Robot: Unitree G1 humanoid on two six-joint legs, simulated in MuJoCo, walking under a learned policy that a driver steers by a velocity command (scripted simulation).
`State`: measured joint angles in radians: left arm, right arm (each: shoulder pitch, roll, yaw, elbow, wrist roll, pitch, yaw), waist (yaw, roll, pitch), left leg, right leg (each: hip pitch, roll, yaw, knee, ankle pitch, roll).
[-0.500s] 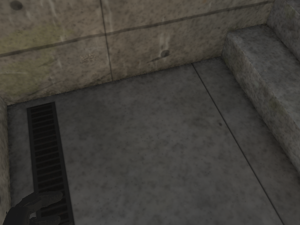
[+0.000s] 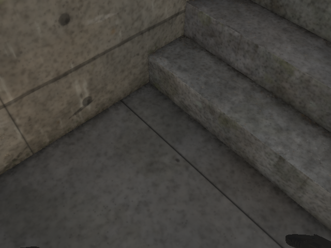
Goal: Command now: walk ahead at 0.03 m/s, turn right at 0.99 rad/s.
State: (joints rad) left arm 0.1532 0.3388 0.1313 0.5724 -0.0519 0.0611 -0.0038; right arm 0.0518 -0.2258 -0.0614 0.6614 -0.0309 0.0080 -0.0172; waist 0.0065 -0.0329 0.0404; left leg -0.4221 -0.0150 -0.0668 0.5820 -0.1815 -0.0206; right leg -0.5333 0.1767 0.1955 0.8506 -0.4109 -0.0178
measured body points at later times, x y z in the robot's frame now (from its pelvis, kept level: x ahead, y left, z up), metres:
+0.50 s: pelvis +0.04 -0.03 +0.01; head +0.07 -0.08 +0.46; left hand +0.33 +0.14 -0.06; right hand +0.08 -0.37 -0.08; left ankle +0.13 +0.11 -0.65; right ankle -0.01 -0.11 -0.72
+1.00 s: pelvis +0.10 -0.07 +0.01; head +0.12 -0.10 +0.46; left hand +0.39 +0.02 -0.10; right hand +0.02 -0.35 -0.10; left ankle +0.18 +0.05 -0.72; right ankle -0.03 -0.14 -0.72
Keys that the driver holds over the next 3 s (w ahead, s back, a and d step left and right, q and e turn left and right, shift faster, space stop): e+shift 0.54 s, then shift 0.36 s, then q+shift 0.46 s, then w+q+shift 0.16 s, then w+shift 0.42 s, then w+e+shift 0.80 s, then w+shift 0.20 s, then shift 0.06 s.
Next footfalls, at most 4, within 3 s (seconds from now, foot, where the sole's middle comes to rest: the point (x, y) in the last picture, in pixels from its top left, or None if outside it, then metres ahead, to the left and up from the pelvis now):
0.28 right None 0.02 -0.12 -0.76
0.66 left None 0.21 0.02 -0.76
0.90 right None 0.01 -0.17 -0.76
1.36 left None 0.25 0.00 -0.76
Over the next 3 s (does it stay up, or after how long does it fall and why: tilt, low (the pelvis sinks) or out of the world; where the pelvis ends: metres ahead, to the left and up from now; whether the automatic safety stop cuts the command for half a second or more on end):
stays up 1.07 -0.40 0.26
